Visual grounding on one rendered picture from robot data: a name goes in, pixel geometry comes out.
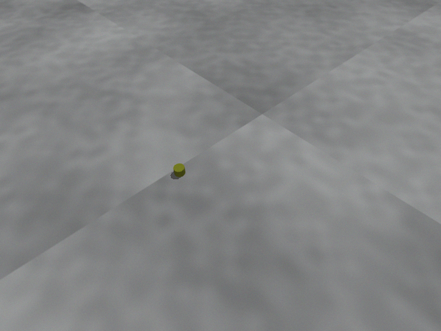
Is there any tin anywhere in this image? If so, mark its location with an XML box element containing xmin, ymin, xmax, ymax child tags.
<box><xmin>174</xmin><ymin>163</ymin><xmax>185</xmax><ymax>177</ymax></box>

